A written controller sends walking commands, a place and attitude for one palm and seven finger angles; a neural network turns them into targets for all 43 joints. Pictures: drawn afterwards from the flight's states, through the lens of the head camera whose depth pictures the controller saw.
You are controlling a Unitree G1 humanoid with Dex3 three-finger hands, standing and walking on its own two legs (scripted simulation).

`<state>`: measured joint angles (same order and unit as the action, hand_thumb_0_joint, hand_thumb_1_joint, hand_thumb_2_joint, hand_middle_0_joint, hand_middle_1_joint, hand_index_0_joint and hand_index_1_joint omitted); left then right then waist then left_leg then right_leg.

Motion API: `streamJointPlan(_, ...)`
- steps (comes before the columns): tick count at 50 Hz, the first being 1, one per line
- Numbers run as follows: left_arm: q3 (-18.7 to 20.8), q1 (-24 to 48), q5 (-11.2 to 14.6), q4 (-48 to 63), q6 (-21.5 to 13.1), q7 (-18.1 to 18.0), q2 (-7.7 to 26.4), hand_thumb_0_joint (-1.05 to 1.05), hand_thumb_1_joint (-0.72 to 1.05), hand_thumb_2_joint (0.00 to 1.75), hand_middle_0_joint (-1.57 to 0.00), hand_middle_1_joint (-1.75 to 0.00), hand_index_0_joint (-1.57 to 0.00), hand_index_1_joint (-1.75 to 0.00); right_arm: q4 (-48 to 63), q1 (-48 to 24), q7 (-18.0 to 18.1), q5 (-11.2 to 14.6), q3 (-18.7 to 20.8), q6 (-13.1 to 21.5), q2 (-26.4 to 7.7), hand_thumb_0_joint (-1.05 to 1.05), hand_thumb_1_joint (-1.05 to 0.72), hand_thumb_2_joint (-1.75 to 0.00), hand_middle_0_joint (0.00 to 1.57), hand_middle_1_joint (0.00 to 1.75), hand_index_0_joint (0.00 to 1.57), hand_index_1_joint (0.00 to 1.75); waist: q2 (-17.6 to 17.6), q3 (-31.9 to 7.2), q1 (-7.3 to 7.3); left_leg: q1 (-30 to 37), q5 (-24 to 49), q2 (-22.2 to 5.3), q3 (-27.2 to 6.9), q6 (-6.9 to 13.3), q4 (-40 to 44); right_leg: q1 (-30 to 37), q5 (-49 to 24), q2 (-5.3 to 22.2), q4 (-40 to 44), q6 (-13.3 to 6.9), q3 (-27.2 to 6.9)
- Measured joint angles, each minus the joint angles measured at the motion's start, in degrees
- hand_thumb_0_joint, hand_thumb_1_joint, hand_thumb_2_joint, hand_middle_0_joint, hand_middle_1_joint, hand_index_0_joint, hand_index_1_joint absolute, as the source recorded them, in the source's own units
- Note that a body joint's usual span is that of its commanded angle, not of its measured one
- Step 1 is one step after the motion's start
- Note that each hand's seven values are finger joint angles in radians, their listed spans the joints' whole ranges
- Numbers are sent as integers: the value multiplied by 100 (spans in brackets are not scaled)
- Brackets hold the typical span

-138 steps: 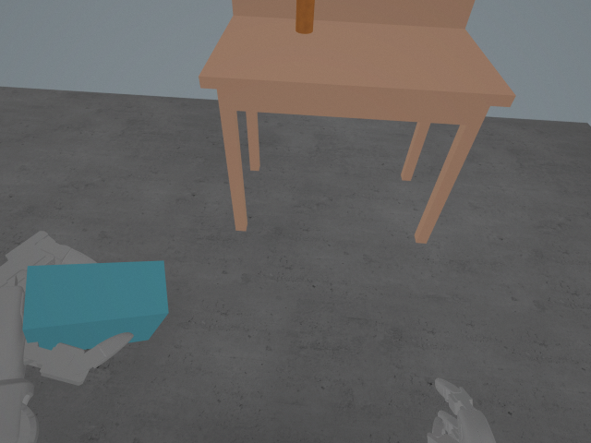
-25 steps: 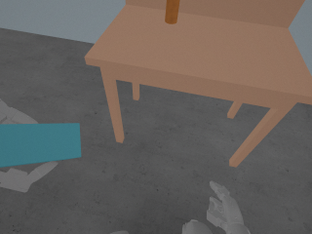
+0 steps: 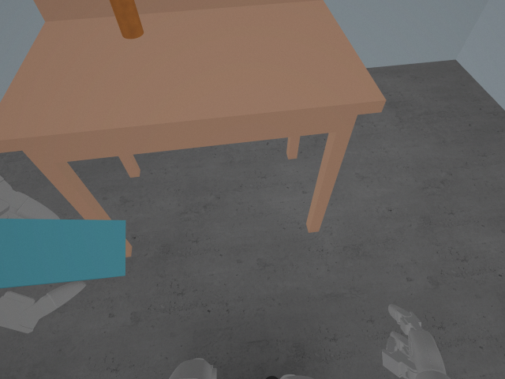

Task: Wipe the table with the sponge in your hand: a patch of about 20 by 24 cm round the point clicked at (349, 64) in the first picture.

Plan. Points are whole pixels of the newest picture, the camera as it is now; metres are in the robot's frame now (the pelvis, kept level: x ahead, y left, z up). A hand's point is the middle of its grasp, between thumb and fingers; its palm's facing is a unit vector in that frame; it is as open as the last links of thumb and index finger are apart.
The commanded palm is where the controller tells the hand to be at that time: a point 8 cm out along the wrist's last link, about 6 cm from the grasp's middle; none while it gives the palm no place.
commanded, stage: turn to face it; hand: left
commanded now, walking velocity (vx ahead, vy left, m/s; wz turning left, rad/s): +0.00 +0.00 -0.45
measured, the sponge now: (71, 254) +0.23 +0.19 +0.17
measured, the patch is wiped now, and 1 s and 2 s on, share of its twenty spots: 0.00 0.00 0.00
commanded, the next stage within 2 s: take the last steps up to it in 0.46 s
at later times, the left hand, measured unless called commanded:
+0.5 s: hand (1, 304) +0.18 +0.23 +0.18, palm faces +0.30 -0.85 -0.42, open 9.9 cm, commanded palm +0.14 +0.27 +0.18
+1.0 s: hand (21, 342) +0.15 +0.21 +0.17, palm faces +0.28 -0.88 -0.38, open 9.9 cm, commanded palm +0.11 +0.25 +0.18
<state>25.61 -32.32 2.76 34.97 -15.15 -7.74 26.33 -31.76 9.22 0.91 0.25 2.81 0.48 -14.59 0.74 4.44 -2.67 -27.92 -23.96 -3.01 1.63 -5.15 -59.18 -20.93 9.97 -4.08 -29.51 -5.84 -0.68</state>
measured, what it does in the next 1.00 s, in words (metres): walks backwards: left foot, then right foot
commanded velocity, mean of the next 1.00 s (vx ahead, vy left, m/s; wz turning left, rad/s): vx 0.14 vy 0.06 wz -0.15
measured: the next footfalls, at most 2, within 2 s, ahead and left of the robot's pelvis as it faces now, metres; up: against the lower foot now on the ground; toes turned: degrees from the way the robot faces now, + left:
left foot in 0.26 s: +0.02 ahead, +0.16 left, +0.00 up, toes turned -2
right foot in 0.58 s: -0.09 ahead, -0.11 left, +0.00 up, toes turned -17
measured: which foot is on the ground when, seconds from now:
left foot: up 0.00-0.24, down 0.26-0.60, up 0.62-0.90, down 0.92-1.00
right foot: down 0.00-0.28, up 0.30-0.56, down 0.58-0.94, up 0.96-1.00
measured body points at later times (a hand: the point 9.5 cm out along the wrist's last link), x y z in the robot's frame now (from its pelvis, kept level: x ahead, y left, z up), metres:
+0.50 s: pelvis -0.07 +0.02 +0.00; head -0.07 +0.02 +0.45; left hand +0.15 +0.28 +0.21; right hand +0.07 -0.19 -0.09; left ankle -0.02 +0.16 -0.74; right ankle -0.09 -0.10 -0.70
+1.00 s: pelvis -0.11 +0.01 +0.00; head -0.11 +0.02 +0.45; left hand +0.13 +0.26 +0.19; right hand -0.04 -0.29 -0.09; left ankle -0.07 +0.11 -0.74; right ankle -0.13 -0.10 -0.71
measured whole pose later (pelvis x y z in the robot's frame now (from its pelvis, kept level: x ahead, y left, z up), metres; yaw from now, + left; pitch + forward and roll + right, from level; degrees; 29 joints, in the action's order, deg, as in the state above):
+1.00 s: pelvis -0.11 +0.01 +0.00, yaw -13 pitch -1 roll +1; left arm 22.0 -28.5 0.3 26.4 -13.4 -9.9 19.7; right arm -36.7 16.8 4.3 0.4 3.3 3.6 -14.9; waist 2.1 -0.7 -0.5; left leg -14.1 -15.7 -1.6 7.6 1.6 -31.3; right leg -19.1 25.9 1.9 -44.5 -0.5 2.9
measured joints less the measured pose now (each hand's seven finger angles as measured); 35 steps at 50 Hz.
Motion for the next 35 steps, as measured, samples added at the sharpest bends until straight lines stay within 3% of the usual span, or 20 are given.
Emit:
streamJointPlan(5, 71, 50, 34, -401, 84, -26, -68, -1, -46, 98, -78, -133, -78, -133, -115, 264, 23, 60, 10, -143, -93, 1, -91, -90, 19, 30, 20, 30, -20, -253, 99, 335, -27, 58, 4, 97, 957, -4, -207, -110, 185, 24, -265)
streamJointPlan(11, -437, 338, -44, -701, 417, -24, -549, -1, -46, 98, -78, -133, -78, -133, -115, 450, 59, 66, -137, -200, 7, 1, -91, -90, 19, 30, 20, 30, 87, -434, 250, 929, -45, 170, 42, 311, 2087, -44, -449, -161, 322, 124, -456)
streamJointPlan(13, -602, 396, -89, -600, 460, 5, -643, -1, -46, 98, -78, -133, -78, -133, -67, 474, 62, 31, -193, -161, 55, 1, -91, -90, 19, 30, 20, 30, 108, -464, 282, 1283, 133, 146, 102, 405, 2787, -120, -504, -207, 284, 184, -472)
streamJointPlan(15, -667, 519, -142, -510, 412, 46, -618, -1, -46, 98, -78, -133, -78, -133, -45, 423, 89, -27, -238, -95, 170, 1, -91, -90, 19, 30, 20, 30, 218, -377, 331, 1364, 937, 159, 185, 433, 3080, -281, -110, -199, -61, 320, -512)
streamJointPlan(17, -629, 602, -233, -481, 347, 52, -542, -1, -46, 98, -78, -133, -78, -133, -20, 377, 94, -42, -284, 11, 324, 1, -91, -90, 19, 30, 20, 30, 245, -288, 428, 1389, 1064, 89, 306, 422, 3023, -599, 785, -169, -1187, 538, -349)
streamJointPlan(19, -517, 626, -280, -518, 269, 68, -441, -1, -46, 98, -78, -133, -78, -133, -10, 386, 64, -48, -311, 135, 484, 1, -91, -90, 20, 30, 20, 30, 127, -305, 438, 1386, 1011, -52, 325, 413, 2990, -817, 1143, -92, -2361, 681, -122)
streamJointPlan(21, -439, 629, -258, -597, 231, 56, -443, -1, -46, 98, -78, -133, -78, -133, -33, 402, 7, -11, -355, 224, 579, 1, -91, -90, 20, 30, 20, 30, -67, -357, 468, 1358, 1011, -225, 332, 387, 2980, -734, 1308, 68, -2704, 778, 77)
streamJointPlan(25, -403, 665, -204, -798, 286, -19, -598, -1, -46, 98, -78, -133, -77, -133, -97, 364, -51, 46, -477, 371, 681, 1, -90, -90, 20, 30, 20, 30, -354, -367, 538, 1225, 1058, -530, 463, 282, 2910, -110, 1527, 372, -1817, 909, 290)
streamJointPlan(28, -457, 884, -211, -949, 387, -28, -606, 0, -46, 98, -78, -133, -77, -133, -102, 306, -61, 46, -537, 465, 725, 1, -90, -90, 20, 30, 20, 30, -366, -222, 531, 983, 1035, -674, 503, 165, 2631, 506, 1208, 459, -704, 930, 408)
streamJointPlan(30, -538, 1050, -245, -1007, 414, -15, -674, 0, -46, 98, -78, -133, -77, -133, -130, 209, -73, 58, -527, 502, 658, 1, -90, -90, 20, 30, 21, 30, -451, -50, 486, 767, 946, -828, 469, 112, 2296, 683, 807, 367, -280, 754, 497)
streamJointPlan(32, -720, 1115, -267, -983, 456, 5, -763, 0, -46, 98, -78, -133, -77, -133, -247, 122, -45, 58, -467, 444, 527, 1, -90, -90, 20, 30, 21, 30, -492, 84, 323, 505, 278, -696, 240, 220, 1718, 561, 768, 333, -437, 503, 557)
streamJointPlan(35, -823, 822, -226, -607, 471, 39, -683, 0, -46, 98, -78, -133, -77, -133, -415, 84, 16, 63, -369, 286, 330, 1, -90, -90, 20, 30, 21, 30, -258, 102, 149, 123, -82, -241, 86, 306, 448, 486, 697, 447, -377, 374, 480)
